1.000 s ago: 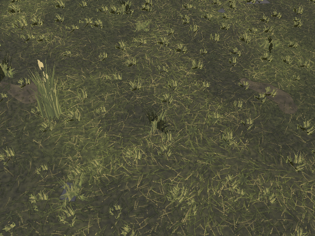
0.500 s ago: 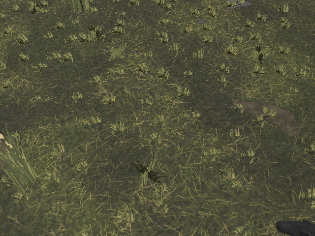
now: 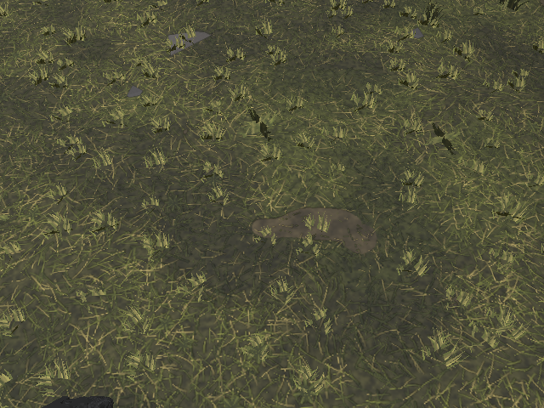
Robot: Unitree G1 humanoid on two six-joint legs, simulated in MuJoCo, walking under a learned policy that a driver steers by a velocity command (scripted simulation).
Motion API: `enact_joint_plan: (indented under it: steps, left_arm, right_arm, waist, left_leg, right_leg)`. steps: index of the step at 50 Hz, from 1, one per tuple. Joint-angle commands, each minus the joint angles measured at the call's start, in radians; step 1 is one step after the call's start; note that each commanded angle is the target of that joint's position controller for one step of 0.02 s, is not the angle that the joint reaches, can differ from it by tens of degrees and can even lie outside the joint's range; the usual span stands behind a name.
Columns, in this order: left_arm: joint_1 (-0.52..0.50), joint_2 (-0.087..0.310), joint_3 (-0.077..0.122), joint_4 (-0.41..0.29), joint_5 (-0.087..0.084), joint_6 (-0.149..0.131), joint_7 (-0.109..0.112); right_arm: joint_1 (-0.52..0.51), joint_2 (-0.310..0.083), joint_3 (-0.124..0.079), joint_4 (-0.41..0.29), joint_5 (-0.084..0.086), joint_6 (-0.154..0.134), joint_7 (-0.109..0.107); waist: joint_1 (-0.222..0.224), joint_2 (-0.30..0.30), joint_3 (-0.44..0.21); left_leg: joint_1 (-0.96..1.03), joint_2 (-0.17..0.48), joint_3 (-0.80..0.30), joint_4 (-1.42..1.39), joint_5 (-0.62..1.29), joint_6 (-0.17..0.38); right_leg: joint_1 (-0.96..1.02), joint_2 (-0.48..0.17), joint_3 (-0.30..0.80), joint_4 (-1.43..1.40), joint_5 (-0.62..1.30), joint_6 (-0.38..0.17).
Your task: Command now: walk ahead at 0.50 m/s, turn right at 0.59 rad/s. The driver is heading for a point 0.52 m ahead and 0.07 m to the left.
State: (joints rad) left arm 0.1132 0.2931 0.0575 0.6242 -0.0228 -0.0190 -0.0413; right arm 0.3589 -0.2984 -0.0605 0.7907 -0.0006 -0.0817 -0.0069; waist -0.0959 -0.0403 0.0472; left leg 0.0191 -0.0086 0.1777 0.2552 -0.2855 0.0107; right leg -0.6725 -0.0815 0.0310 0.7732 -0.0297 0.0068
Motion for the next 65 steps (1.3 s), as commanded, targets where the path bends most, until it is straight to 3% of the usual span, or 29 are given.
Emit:
enact_joint_plan:
  steps: [1,4,6,7,8,9,10,11,13,16,19,24,29,31,33,34,35,36,37,39,40,42,45,50,53,54,55,57,65]
  left_arm:
    - [-0.125,0.028,-0.001,-0.105,-0.004,-0.02,-0.021]
    - [-0.105,0.067,0.018,-0.119,0.001,-0.014,-0.028]
    - [0.096,0.128,0.055,-0.076,0.005,-0.007,-0.018]
    - [0.265,0.174,0.081,-0.032,0.003,0.001,0.003]
    - [0.284,0.279,0.089,-0.019,0.002,-0.004,0.02]
    - [0.325,0.226,0.072,-0.042,0.007,-0.016,0.019]
    - [0.283,0.176,0.055,-0.023,0.016,-0.03,0.013]
    - [0.224,0.155,0.047,-0.012,0.013,-0.038,0.013]
    - [0.125,0.088,0.025,-0.007,0.028,-0.054,0.012]
    - [0.104,0.085,0.028,0.026,0.031,-0.084,0.011]
    - [0.121,0.094,0.032,0.065,0.041,-0.095,0.022]
    - [0.145,0.116,0.033,0.102,0.034,-0.09,0.038]
    - [0.215,0.139,0.041,0.159,0.016,-0.049,0.049]
    - [0.202,0.164,0.044,0.164,0.01,-0.032,0.061]
    - [0.165,0.174,0.042,0.159,0.007,-0.021,0.071]
    - [0.188,0.143,0.027,0.144,0.024,-0.03,0.073]
    - [0.346,0.013,-0.017,0.135,0.059,-0.048,0.049]
    - [0.358,0.103,-0.006,0.197,0.022,-0.058,0.032]
    - [0.23,0.151,0.011,0.164,-0.018,-0.055,0.028]
    - [0.122,0.119,0.005,0.141,0.004,-0.038,0.05]
    - [0.149,0.112,0.008,0.149,0.01,-0.018,0.058]
    - [0.225,0.07,0.001,0.177,0.016,0.011,0.07]
    - [0.216,0.05,-0.006,0.187,0.029,0.024,0.085]
    - [0.127,0.07,0.005,0.183,0.028,0.037,0.084]
    - [0.114,0.083,0.005,0.179,0.053,0.023,0.082]
    - [0.095,0.151,0.016,0.169,0.046,0.02,0.087]
    - [0.071,0.137,0.019,0.195,0.037,0.018,0.082]
    - [0.052,0.063,0.0,0.2,0.042,0.005,0.072]
    - [0.086,0.066,-0.002,0.271,0.026,-0.009,0.078]
  right_arm:
    - [-0.023,-0.183,-0.046,-0.042,0.014,-0.003,-0.005]
    - [-0.027,-0.22,-0.058,-0.032,0.027,0.015,-0.01]
    - [-0.028,-0.229,-0.058,-0.028,0.037,0.026,-0.016]
    - [-0.014,-0.192,-0.039,-0.03,0.026,0.02,-0.017]
    - [0.087,-0.038,0.012,-0.072,-0.02,0.004,0.001]
    - [0.051,-0.11,0.007,-0.061,0.015,-0.024,0.013]
    - [-0.069,-0.175,-0.016,-0.091,0.059,-0.033,0.017]
    - [-0.112,-0.16,-0.009,-0.105,0.061,-0.038,0.015]
    - [-0.092,-0.15,-0.015,-0.079,0.03,-0.022,0.009]
    - [-0.026,-0.099,-0.01,-0.045,0.031,0.02,0.008]
    - [-0.093,-0.078,-0.008,-0.065,0.027,0.03,0.003]
    - [-0.222,-0.036,0.007,-0.103,0.023,0.016,0.028]
    - [-0.338,-0.02,0.016,-0.179,0.01,0.01,0.064]
    - [-0.284,-0.045,0.003,-0.186,0.0,0.006,0.075]
    - [-0.071,-0.117,-0.036,-0.136,-0.002,0.003,0.065]
    - [0.019,-0.187,-0.054,-0.121,-0.007,0.009,0.045]
    - [0.004,-0.25,-0.049,-0.127,-0.03,0.016,0.031]
    - [0.07,-0.168,-0.031,-0.136,-0.026,0.019,0.034]
    - [0.003,-0.15,-0.026,-0.14,-0.016,0.025,0.036]
    - [-0.14,-0.08,-0.004,-0.137,0.005,0.027,0.031]
    - [-0.176,-0.069,0.001,-0.135,-0.004,0.028,0.03]
    - [-0.234,-0.077,-0.003,-0.131,-0.023,0.025,0.035]
    - [-0.264,-0.081,-0.006,-0.109,-0.026,0.024,0.028]
    - [-0.27,-0.071,0.004,-0.062,-0.021,0.051,0.016]
    - [-0.229,-0.013,0.028,-0.025,-0.022,0.052,0.018]
    - [-0.176,-0.023,0.023,-0.015,-0.031,0.049,0.019]
    - [-0.16,0.0,0.026,-0.011,-0.027,0.054,0.014]
    - [-0.216,-0.039,0.016,-0.005,-0.021,0.067,0.002]
    - [-0.214,-0.034,0.01,0.064,-0.008,0.073,-0.007]
  waist:
    - [0.004,0.095,0.046]
    - [0.051,0.128,0.0]
    - [0.175,0.12,-0.125]
    - [0.258,0.067,-0.208]
    - [0.153,-0.207,-0.303]
    - [0.216,-0.125,-0.482]
    - [0.236,-0.051,-0.321]
    - [0.198,-0.02,-0.203]
    - [0.12,-0.013,-0.111]
    - [0.077,-0.008,-0.078]
    - [0.092,-0.001,-0.017]
    - [0.147,0.004,0.026]
    - [0.178,0.019,0.068]
    - [0.131,-0.03,-0.002]
    - [0.006,-0.028,-0.135]
    - [-0.028,0.061,-0.238]
    - [0.083,0.318,-0.396]
    - [-0.004,0.172,-0.61]
    - [-0.015,0.122,-0.474]
    - [0.048,0.036,-0.212]
    - [0.093,0.056,-0.175]
    - [0.144,0.106,-0.159]
    - [0.142,0.137,-0.189]
    - [0.112,0.149,-0.135]
    - [0.116,0.088,-0.076]
    - [0.063,-0.02,-0.057]
    - [0.037,-0.126,-0.062]
    - [0.069,-0.076,-0.04]
    - [0.1,0.012,-0.09]
  left_leg:
    - [0.015,0.278,-0.077,-0.074,0.422,0.132]
    - [0.077,0.285,-0.019,0.064,0.814,0.104]
    - [0.008,0.262,0.015,0.348,1.001,0.078]
    - [-0.202,0.23,0.014,0.584,0.796,0.049]
    - [-0.642,0.066,-0.009,0.957,-0.2,-0.01]
    - [-0.724,0.01,-0.234,1.131,-0.326,-0.012]
    - [-0.801,0.059,-0.259,1.141,-0.24,-0.001]
    - [-0.788,0.106,-0.245,1.064,-0.149,0.01]
    - [-0.678,0.163,-0.256,0.956,-0.036,0.001]
    - [-0.606,0.164,-0.268,0.903,0.035,-0.026]
    - [-0.689,0.145,-0.298,0.784,0.179,-0.048]
    - [-0.671,0.116,-0.23,0.488,0.42,-0.032]
    - [-0.727,0.079,-0.169,0.34,0.305,0.018]
    - [-0.614,0.016,-0.125,0.323,0.222,0.048]
    - [-0.32,-0.047,-0.112,0.23,0.318,0.093]
    - [-0.046,0.062,-0.242,0.248,0.699,0.138]
    - [0.353,0.375,-0.641,0.35,1.191,0.353]
    - [0.41,0.436,-0.775,0.301,1.131,0.429]
    - [0.299,0.377,-0.623,0.253,1.036,0.375]
    - [-0.011,0.288,-0.477,0.159,0.83,0.29]
    - [-0.15,0.26,-0.429,0.113,0.78,0.274]
    - [-0.307,0.221,-0.35,0.06,0.751,0.267]
    - [-0.336,0.199,-0.293,0.049,0.691,0.252]
    - [-0.379,0.183,-0.33,0.007,0.089,0.201]
    - [-0.423,0.103,-0.318,0.067,-0.145,0.087]
    - [-0.425,0.037,-0.269,0.127,-0.154,0.047]
    - [-0.318,-0.002,-0.204,0.143,-0.07,0.02]
    - [-0.238,0.012,-0.207,0.175,0.027,0.018]
    - [-0.223,0.031,-0.221,0.182,0.232,0.022]
  right_leg:
    - [-0.004,0.008,-0.046,-0.099,0.015,-0.029]
    - [0.111,0.074,-0.113,-0.143,-0.115,-0.088]
    - [0.427,0.147,-0.133,-0.214,-0.108,-0.152]
    - [0.734,0.103,-0.029,-0.243,-0.062,-0.193]
    - [1.095,-0.199,0.475,-0.266,-0.111,-0.34]
    - [1.121,-0.325,0.785,-0.423,-0.255,-0.428]
    - [1.009,-0.286,0.607,-0.45,-0.209,-0.366]
    - [0.851,-0.241,0.448,-0.461,-0.135,-0.321]
    - [0.634,-0.166,0.273,-0.511,0.018,-0.271]
    - [0.518,-0.151,0.14,-0.6,0.095,-0.268]
    - [0.516,-0.127,0.02,-0.637,0.138,-0.238]
    - [0.569,-0.112,-0.11,-0.666,0.121,-0.184]
    - [0.743,-0.171,-0.145,-0.557,0.367,-0.171]
    - [0.776,-0.171,-0.147,-0.428,0.676,-0.146]
    - [0.728,-0.119,-0.178,-0.145,0.748,-0.091]
    - [0.545,-0.061,-0.19,0.1,0.454,-0.041]
    - [0.151,0.11,-0.146,0.5,-0.618,0.031]
    - [0.132,0.127,0.099,0.632,-0.704,0.033]
    - [0.079,0.069,0.103,0.615,-0.641,0.025]
    - [0.057,0.003,0.048,0.453,-0.517,0.032]
    - [0.156,-0.014,0.049,0.394,-0.471,0.04]
    - [0.297,-0.003,0.021,0.271,-0.419,0.063]
    - [0.373,-0.002,0.014,0.078,-0.319,0.075]
    - [0.445,0.009,0.007,-0.126,-0.191,0.049]
    - [0.547,-0.035,0.059,-0.346,-0.032,0.003]
    - [0.523,-0.093,0.109,-0.349,0.019,-0.029]
    - [0.394,-0.071,0.109,-0.378,-0.214,-0.054]
    - [0.326,-0.025,0.079,-0.406,-0.293,-0.021]
    - [0.479,0.008,0.034,-0.324,0.014,-0.016]
